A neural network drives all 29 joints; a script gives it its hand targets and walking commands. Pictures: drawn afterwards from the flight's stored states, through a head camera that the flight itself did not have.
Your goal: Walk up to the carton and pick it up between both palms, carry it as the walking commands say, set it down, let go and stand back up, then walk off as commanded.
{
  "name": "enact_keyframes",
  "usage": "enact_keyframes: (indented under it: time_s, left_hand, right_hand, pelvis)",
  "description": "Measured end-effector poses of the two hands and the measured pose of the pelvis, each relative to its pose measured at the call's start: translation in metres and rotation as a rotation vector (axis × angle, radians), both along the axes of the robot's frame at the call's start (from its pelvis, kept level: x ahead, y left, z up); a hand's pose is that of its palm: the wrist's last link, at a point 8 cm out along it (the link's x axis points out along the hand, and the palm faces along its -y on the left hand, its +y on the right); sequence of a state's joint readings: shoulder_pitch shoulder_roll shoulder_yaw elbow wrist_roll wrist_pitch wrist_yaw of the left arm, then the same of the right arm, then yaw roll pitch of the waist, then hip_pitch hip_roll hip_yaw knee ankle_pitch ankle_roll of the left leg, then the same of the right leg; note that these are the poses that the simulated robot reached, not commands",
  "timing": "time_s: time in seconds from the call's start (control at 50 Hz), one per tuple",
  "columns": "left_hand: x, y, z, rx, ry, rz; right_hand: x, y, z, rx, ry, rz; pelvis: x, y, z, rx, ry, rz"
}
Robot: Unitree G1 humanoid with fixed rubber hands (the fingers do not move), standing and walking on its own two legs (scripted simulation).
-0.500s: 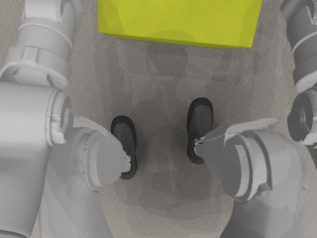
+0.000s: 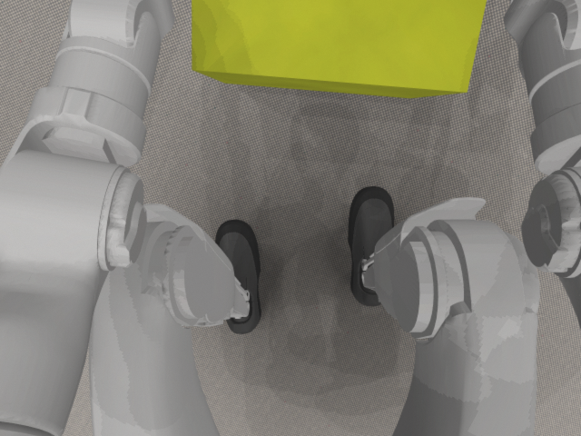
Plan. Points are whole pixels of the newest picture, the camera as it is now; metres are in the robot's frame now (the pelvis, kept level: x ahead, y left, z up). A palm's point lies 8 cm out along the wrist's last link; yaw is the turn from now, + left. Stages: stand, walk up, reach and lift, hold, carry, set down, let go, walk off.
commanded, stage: reach and lift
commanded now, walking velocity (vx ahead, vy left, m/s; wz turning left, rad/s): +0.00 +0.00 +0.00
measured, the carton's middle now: out of the picture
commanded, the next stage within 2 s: none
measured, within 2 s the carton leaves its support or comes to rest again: neither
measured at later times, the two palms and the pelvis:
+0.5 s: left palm out of the picture +0.57 +0.11 -0.09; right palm out of the picture +0.53 -0.24 -0.10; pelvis -0.01 +0.00 +0.01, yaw +0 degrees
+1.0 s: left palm out of the picture +0.55 +0.11 -0.03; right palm out of the picture +0.52 -0.24 -0.03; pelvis -0.02 +0.00 +0.06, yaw +0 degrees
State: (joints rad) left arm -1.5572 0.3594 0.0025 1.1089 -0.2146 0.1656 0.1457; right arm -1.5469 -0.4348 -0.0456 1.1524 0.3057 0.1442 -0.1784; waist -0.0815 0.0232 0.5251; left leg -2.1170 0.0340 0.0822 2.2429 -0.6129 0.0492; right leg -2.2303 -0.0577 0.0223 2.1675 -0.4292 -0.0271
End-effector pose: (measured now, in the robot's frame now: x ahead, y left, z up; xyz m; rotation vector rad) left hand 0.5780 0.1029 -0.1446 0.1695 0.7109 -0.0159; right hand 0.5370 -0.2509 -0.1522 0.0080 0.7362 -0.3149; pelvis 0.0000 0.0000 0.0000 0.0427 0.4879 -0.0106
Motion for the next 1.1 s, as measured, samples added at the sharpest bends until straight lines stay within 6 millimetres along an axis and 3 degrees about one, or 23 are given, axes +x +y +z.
enact_keyframes:
  time_s: [0.12, 0.34, 0.46, 1.1]
  left_hand:
    - [0.000, 0.000, 0.016, -0.001, -0.013, 0.002]
    - [-0.003, 0.003, 0.027, -0.018, -0.008, 0.014]
    - [-0.004, 0.003, 0.044, -0.008, -0.017, 0.019]
    - [-0.030, 0.006, 0.127, 0.045, -0.017, 0.064]
  right_hand:
    - [0.000, 0.000, 0.016, -0.003, -0.012, -0.002]
    - [0.001, 0.006, 0.034, -0.044, -0.006, -0.022]
    - [-0.002, 0.008, 0.048, -0.045, -0.016, -0.026]
    - [-0.026, 0.016, 0.134, -0.089, -0.001, -0.018]
  pelvis:
    - [-0.003, 0.000, 0.001, 0.000, -0.028, -0.001]
    - [-0.005, 0.000, 0.003, -0.003, -0.055, 0.000]
    - [-0.008, 0.001, 0.007, -0.003, -0.080, -0.002]
    - [-0.020, -0.001, 0.066, 0.003, -0.161, -0.009]
